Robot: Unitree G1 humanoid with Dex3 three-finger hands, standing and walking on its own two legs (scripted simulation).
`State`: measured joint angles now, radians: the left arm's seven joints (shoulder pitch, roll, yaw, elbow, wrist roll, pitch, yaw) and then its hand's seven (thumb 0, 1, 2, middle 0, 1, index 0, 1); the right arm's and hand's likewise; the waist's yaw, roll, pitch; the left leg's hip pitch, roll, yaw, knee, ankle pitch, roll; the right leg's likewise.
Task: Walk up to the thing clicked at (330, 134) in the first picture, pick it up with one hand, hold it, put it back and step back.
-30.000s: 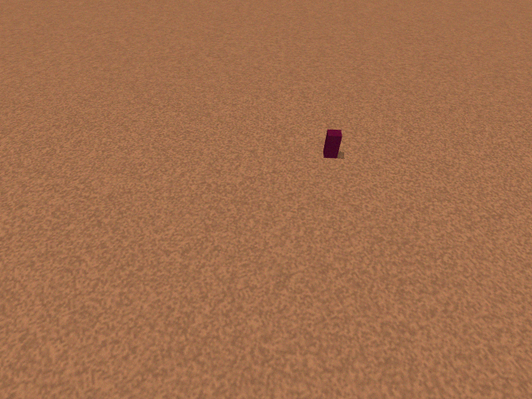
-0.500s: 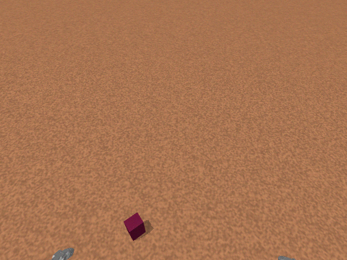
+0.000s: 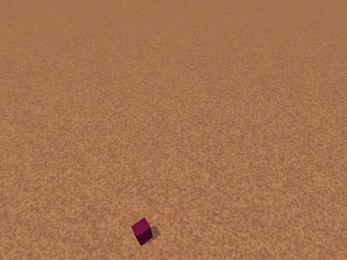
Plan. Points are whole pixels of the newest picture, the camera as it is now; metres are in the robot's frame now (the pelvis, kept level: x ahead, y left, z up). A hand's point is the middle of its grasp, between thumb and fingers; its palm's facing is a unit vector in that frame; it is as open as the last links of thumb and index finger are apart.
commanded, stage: stand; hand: left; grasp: from the side
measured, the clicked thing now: (142, 232) +0.41 +0.19 -0.70
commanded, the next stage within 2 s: step back in 1.44 s
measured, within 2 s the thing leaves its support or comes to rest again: neither
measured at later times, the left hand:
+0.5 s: hand out of the picture +0.06 +0.24 -0.16, palm faces -0.03 -0.94 -0.34, open 7.4 cm
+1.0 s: hand out of the picture +0.10 +0.24 -0.15, palm faces -0.03 -0.94 -0.34, open 7.4 cm
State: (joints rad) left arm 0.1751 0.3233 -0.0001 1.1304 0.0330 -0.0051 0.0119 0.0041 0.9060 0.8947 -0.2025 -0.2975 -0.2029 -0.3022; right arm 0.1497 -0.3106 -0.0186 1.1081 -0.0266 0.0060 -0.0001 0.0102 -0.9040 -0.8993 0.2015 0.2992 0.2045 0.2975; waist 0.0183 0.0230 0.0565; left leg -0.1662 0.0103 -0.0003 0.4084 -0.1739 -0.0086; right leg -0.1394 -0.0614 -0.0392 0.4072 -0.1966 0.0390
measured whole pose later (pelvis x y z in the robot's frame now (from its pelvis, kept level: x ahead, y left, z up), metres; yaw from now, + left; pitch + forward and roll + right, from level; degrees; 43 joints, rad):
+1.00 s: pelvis +0.02 -0.01 +0.00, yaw -1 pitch -2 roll +0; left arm 0.10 0.33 0.01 1.16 0.02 -0.01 0.00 0.00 0.91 0.89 -0.20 -0.30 -0.20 -0.30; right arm 0.10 -0.34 -0.01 1.15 -0.02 -0.01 0.00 0.01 -0.90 -0.90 0.20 0.30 0.20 0.30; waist 0.01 0.01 0.06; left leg -0.13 0.02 0.01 0.34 -0.17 -0.02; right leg -0.10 -0.05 -0.03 0.33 -0.19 0.03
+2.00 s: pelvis -0.06 +0.02 -0.03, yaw -1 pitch -1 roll +0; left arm 0.03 0.41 0.07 0.89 0.02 0.05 0.03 0.00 0.91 0.89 -0.20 -0.30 -0.20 -0.30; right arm 0.18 -0.36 -0.06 0.94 -0.03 0.04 0.01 0.01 -0.90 -0.90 0.20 0.30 0.21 0.30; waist -0.02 -0.04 0.18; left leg -0.39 -0.02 -0.01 0.73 -0.32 0.03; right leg -0.53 0.11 0.16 1.18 -0.54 -0.03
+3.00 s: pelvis -0.35 +0.00 -0.03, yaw -4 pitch -3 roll -2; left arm 0.22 0.36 0.07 0.87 0.04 0.03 0.00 0.00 0.91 0.89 -0.20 -0.30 -0.20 -0.30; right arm 0.08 -0.40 -0.06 0.83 -0.01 0.07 -0.01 0.01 -0.90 -0.90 0.20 0.30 0.21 0.30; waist 0.02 0.06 0.17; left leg -0.51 0.01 -0.08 0.81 -0.36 0.00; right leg -0.25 0.03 0.02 0.69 -0.40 0.00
